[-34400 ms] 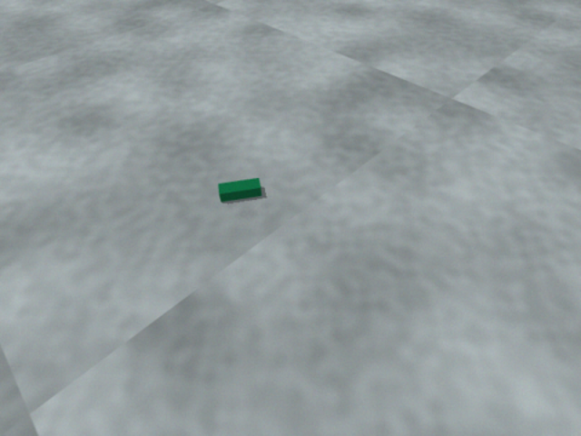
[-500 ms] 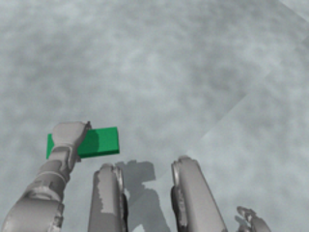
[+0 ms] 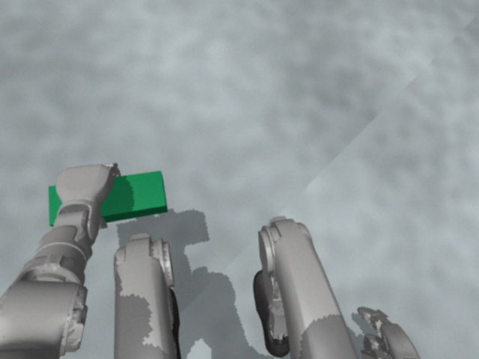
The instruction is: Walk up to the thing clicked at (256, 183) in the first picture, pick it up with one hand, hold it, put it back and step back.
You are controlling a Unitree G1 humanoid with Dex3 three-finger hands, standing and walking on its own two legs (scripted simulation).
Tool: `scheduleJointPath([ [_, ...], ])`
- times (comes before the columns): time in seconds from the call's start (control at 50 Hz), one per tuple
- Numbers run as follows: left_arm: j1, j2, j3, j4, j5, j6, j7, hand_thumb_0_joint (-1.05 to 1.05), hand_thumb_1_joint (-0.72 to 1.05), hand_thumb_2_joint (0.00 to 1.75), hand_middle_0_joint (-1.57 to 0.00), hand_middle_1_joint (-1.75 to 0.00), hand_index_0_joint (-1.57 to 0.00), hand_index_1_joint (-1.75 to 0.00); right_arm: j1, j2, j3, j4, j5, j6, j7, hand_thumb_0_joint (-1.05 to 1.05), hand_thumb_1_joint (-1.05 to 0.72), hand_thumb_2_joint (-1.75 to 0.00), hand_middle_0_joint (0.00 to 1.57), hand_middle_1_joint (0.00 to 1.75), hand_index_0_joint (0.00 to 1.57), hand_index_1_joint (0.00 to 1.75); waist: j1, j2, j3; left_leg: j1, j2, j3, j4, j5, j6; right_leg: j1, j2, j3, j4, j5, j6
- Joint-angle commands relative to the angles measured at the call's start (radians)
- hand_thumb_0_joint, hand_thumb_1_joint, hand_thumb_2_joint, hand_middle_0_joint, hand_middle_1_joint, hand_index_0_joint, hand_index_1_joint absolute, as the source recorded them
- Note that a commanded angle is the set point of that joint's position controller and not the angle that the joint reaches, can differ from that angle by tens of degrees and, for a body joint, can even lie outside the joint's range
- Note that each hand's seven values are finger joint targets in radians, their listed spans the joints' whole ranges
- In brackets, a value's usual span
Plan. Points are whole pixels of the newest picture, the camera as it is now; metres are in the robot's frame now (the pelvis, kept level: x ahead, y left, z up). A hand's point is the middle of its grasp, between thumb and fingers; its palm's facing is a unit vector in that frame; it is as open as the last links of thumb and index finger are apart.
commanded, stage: crouch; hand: left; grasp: from above
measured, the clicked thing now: (112, 200) +0.40 +0.21 -0.21
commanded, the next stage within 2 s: lower in 0.46 s
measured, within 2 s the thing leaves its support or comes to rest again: rests again in 1.54 s
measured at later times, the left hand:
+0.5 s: hand (104, 202) +0.40 +0.23 -0.23, palm faces -0.48 -0.03 -0.88, open 10.4 cm
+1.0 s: hand (113, 205) +0.41 +0.23 -0.29, palm faces -0.48 -0.04 -0.87, open 10.4 cm
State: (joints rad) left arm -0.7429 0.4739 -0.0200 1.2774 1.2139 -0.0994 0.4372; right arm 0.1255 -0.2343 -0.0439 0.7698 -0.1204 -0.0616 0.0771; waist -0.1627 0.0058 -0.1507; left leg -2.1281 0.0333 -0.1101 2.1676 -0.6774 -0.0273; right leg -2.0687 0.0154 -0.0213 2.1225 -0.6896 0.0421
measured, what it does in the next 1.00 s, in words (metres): lowers itself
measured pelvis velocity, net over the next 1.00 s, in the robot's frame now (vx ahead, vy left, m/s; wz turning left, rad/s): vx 0.00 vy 0.00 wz -0.04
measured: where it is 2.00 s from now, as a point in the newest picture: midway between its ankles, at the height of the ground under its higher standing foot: (222, 336)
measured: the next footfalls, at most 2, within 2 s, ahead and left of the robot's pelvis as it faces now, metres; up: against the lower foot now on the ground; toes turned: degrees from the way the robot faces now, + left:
none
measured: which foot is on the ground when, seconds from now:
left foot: down 0.00-1.00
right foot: down 0.00-1.00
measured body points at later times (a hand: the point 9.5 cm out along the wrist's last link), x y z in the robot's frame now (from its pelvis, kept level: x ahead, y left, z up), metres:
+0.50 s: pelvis -0.01 +0.00 -0.05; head +0.22 +0.04 +0.34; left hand +0.43 +0.23 -0.18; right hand +0.06 -0.28 -0.17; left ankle +0.08 +0.13 -0.37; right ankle +0.09 -0.13 -0.37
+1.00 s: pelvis +0.00 +0.00 -0.09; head +0.24 +0.05 +0.29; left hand +0.43 +0.23 -0.24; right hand +0.05 -0.28 -0.20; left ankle +0.08 +0.13 -0.37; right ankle +0.09 -0.13 -0.37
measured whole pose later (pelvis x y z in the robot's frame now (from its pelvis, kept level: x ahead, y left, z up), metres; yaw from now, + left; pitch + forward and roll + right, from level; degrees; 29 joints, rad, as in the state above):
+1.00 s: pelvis +0.00 +0.00 -0.09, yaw -2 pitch +33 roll -6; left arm -0.84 0.58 0.05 1.49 1.29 -0.20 0.56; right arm 0.11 -0.26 0.01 0.82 -0.19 -0.11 0.15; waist -0.23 -0.03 -0.04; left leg -2.34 0.02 -0.16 2.44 -0.69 -0.05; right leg -2.27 0.04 -0.04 2.38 -0.69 0.05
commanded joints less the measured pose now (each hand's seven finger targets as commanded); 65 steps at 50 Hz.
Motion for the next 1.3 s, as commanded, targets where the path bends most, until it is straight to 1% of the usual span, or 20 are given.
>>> scheduleJointPath([
  [0.0,-0.31,0.222,0.054,-0.134,0.007,-0.02,0.057,0.0,0.62,0.91,-1.03,-0.65,-1.02,-0.67,0.181,-0.204,-0.067,-0.032,0.0,-0.016,-0.007,0.0,-0.91,-0.9,0.2,0.3,0.2,0.3,-0.001,0.18,-0.643,0.502,-0.029,0.096,-0.198,0.169,0.047,0.277,0.02,-0.08,-0.22,0.216,-0.073],
  [0.22,-0.383,0.242,0.063,-0.126,0.005,-0.03,0.093,0.0,0.63,0.91,-1.04,-0.65,-1.02,-0.67,0.181,-0.219,-0.061,-0.016,-0.01,-0.027,0.004,0.0,-0.9,-0.9,0.2,0.3,0.2,0.3,-0.015,0.219,-0.645,0.459,-0.033,0.093,-0.154,0.109,0.042,0.19,0.019,-0.094,-0.151,0.154,-0.082],
  [0.3,-0.412,0.251,0.063,-0.118,0.002,-0.03,0.093,0.0,0.66,0.96,-1.06,-0.68,-1.04,-0.71,0.194,-0.224,-0.058,-0.007,-0.013,-0.03,0.005,0.0,-0.9,-0.9,0.2,0.3,0.2,0.3,-0.028,0.213,-0.661,0.443,-0.031,0.098,-0.117,0.143,0.045,0.198,0.02,-0.092,-0.131,0.195,-0.077],
  [0.36,-0.396,0.264,0.072,-0.079,0.007,-0.032,0.092,0.0,0.67,0.99,-1.07,-0.7,-1.04,-0.73,0.193,-0.226,-0.051,0.001,-0.016,-0.03,0.008,0.0,-0.9,-0.9,0.2,0.3,0.2,0.3,-0.016,0.204,-0.647,0.408,-0.032,0.103,-0.099,0.139,0.047,0.2,0.022,-0.091,-0.12,0.19,-0.076],
  [0.48,-0.406,0.274,0.074,-0.035,0.005,-0.048,0.086,0.0,0.68,0.98,-1.07,-0.72,-1.05,-0.74,0.198,-0.228,-0.043,0.002,-0.021,-0.032,0.017,0.0,-0.91,-0.9,0.2,0.3,0.2,0.3,-0.031,0.164,-0.625,0.344,-0.033,0.109,-0.063,0.133,0.055,0.229,0.026,-0.089,-0.114,0.193,-0.068],
  [0.54,-0.403,0.274,0.076,-0.049,0.01,-0.057,0.085,0.0,0.69,0.95,-1.07,-0.71,-1.06,-0.73,0.194,-0.228,-0.043,0.005,-0.023,-0.03,0.02,0.0,-0.91,-0.9,0.2,0.3,0.2,0.3,-0.014,0.196,-0.653,0.358,-0.033,0.108,-0.061,0.148,0.049,0.221,0.026,-0.093,-0.088,0.203,-0.073],
  [0.6,-0.44,0.289,0.073,-0.016,0.019,-0.066,0.086,0.0,0.67,0.96,-1.08,-0.68,-1.05,-0.71,0.193,-0.236,-0.038,0.01,-0.024,-0.028,0.023,0.0,-0.9,-0.9,0.2,0.3,0.2,0.3,-0.032,0.177,-0.616,0.313,-0.034,0.106,-0.043,0.131,0.054,0.204,0.031,-0.097,-0.083,0.187,-0.073],
  [0.66,-0.457,0.25,0.048,0.046,0.026,-0.081,0.089,0.0,0.68,0.96,-1.07,-0.69,-1.05,-0.72,0.187,-0.237,-0.03,0.017,-0.031,-0.035,0.027,0.0,-0.9,-0.9,0.2,0.3,0.2,0.3,-0.053,0.163,-0.568,0.294,-0.032,0.097,-0.022,0.107,0.054,0.149,0.035,-0.109,-0.068,0.165,-0.073],
  [0.76,-0.447,0.276,0.065,0.066,0.038,-0.103,0.119,0.0,0.7,0.94,-1.08,-0.72,-1.06,-0.74,0.184,-0.243,-0.015,0.02,-0.047,-0.047,0.043,0.0,-0.9,-0.9,0.2,0.3,0.2,0.3,-0.058,0.183,-0.578,0.287,-0.033,0.096,0.008,0.13,0.051,0.175,0.037,-0.115,-0.034,0.192,-0.069],
  [0.82,-0.441,0.319,0.102,0.023,0.045,-0.107,0.147,0.0,0.69,0.93,-1.06,-0.73,-1.05,-0.74,0.173,-0.256,-0.02,0.023,-0.053,-0.051,0.046,0.0,-0.9,-0.9,0.2,0.3,0.2,0.3,-0.038,0.251,-0.623,0.343,-0.03,0.091,0.009,0.155,0.04,0.145,0.036,-0.127,-0.002,0.211,-0.075],
  [0.88,-0.456,0.291,0.088,0.046,0.059,-0.1,0.172,0.0,0.69,0.94,-1.06,-0.72,-1.05,-0.73,0.163,-0.255,-0.018,0.027,-0.063,-0.053,0.055,0.0,-0.9,-0.9,0.2,0.3,0.2,0.3,-0.071,0.26,-0.594,0.34,-0.029,0.087,0.023,0.147,0.037,0.101,0.04,-0.136,0.016,0.21,-0.076],
  [0.92,-0.459,0.315,0.104,0.066,0.063,-0.096,0.189,0.0,0.68,0.94,-1.05,-0.72,-1.04,-0.74,0.166,-0.253,-0.01,0.028,-0.072,-0.057,0.064,0.0,-0.9,-0.9,0.2,0.3,0.2,0.3,-0.076,0.266,-0.564,0.305,-0.031,0.089,0.035,0.129,0.039,0.108,0.039,-0.132,0.017,0.197,-0.075],
  [0.94,-0.446,0.331,0.127,0.043,0.059,-0.094,0.197,0.0,0.67,0.95,-1.05,-0.72,-1.04,-0.74,0.17,-0.26,-0.015,0.031,-0.072,-0.057,0.066,0.0,-0.9,-0.9,0.2,0.3,0.2,0.3,-0.059,0.278,-0.59,0.325,-0.029,0.089,0.032,0.141,0.037,0.114,0.038,-0.134,0.017,0.204,-0.075],
  [0.98,-0.451,0.291,0.096,0.077,0.057,-0.088,0.202,0.0,0.68,0.93,-1.04,-0.74,-1.04,-0.75,0.164,-0.256,-0.006,0.035,-0.084,-0.066,0.079,0.0,-0.9,-0.9,0.2,0.3,0.2,0.3,-0.087,0.267,-0.566,0.315,-0.026,0.087,0.053,0.14,0.038,0.105,0.041,-0.14,0.029,0.213,-0.072],
  [1.02,-0.426,0.28,0.093,0.099,0.041,-0.083,0.204,0.0,0.63,0.95,-1.03,-0.69,-1.01,-0.71,0.164,-0.258,-0.002,0.038,-0.08,-0.066,0.084,0.0,-0.89,-0.89,0.2,0.3,0.2,0.3,-0.081,0.272,-0.576,0.311,-0.027,0.085,0.054,0.157,0.038,0.118,0.042,-0.14,0.03,0.232,-0.07],
  [1.08,-0.464,0.264,0.066,0.169,0.036,-0.088,0.192,0.0,0.62,0.91,-1.0,-0.7,-0.99,-0.71,0.171,-0.255,0.017,0.053,-0.096,-0.079,0.101,0.0,-0.89,-0.89,0.2,0.3,0.2,0.3,-0.115,0.243,-0.52,0.248,-0.026,0.076,0.076,0.132,0.043,0.119,0.048,-0.147,0.032,0.212,-0.066],
  [1.14,-0.417,0.309,0.094,0.173,0.025,-0.103,0.188,0.0,0.62,0.9,-1.0,-0.71,-0.99,-0.71,0.175,-0.269,0.024,0.054,-0.096,-0.082,0.108,0.0,-0.89,-0.89,0.2,0.3,0.2,0.3,-0.091,0.22,-0.547,0.248,-0.026,0.072,0.095,0.167,0.046,0.172,0.052,-0.145,0.034,0.247,-0.058],
  [1.22,-0.441,0.31,0.093,0.194,0.036,-0.129,0.206,0.0,0.65,0.92,-1.0,-0.76,-1.0,-0.75,0.166,-0.278,0.038,0.058,-0.11,-0.098,0.128,0.0,-0.89,-0.89,0.2,0.3,0.2,0.3,-0.119,0.241,-0.527,0.261,-0.024,0.062,0.112,0.172,0.04,0.151,0.057,-0.169,0.067,0.259,-0.06],
  [1.26,-0.425,0.339,0.123,0.196,0.046,-0.146,0.223,0.0,0.65,0.92,-1.01,-0.74,-1.01,-0.74,0.168,-0.293,0.04,0.055,-0.114,-0.102,0.133,0.0,-0.89,-0.89,0.2,0.3,0.2,0.3,-0.115,0.255,-0.531,0.266,-0.024,0.057,0.112,0.182,0.037,0.156,0.059,-0.176,0.072,0.266,-0.061],
  [1.28,-0.431,0.331,0.106,0.221,0.055,-0.152,0.228,0.0,0.64,0.91,-0.99,-0.74,-1.0,-0.74,0.163,-0.293,0.045,0.056,-0.118,-0.107,0.139,0.0,-0.89,-0.89,0.2,0.3,0.2,0.3,-0.128,0.256,-0.513,0.252,-0.021,0.054,0.123,0.177,0.037,0.144,0.061,-0.18,0.079,0.265,-0.061],
])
